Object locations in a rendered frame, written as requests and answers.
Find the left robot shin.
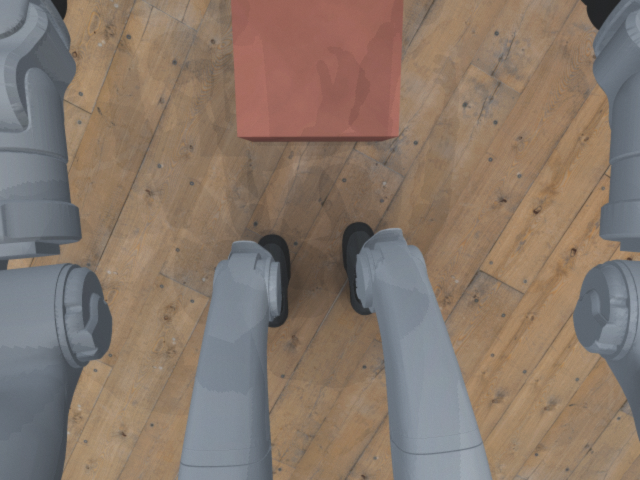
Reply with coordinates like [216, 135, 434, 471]
[213, 241, 277, 318]

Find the right robot hand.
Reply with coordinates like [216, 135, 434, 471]
[581, 0, 621, 30]

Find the right robot forearm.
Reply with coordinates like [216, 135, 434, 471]
[593, 0, 640, 252]

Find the robot right foot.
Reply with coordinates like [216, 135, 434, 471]
[342, 222, 374, 315]

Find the carton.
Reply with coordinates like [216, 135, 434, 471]
[231, 0, 403, 142]

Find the robot right upper arm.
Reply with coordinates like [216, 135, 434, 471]
[573, 259, 640, 441]

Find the robot left upper arm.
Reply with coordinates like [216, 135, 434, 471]
[0, 263, 112, 480]

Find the left robot forearm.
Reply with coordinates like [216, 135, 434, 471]
[0, 0, 82, 270]

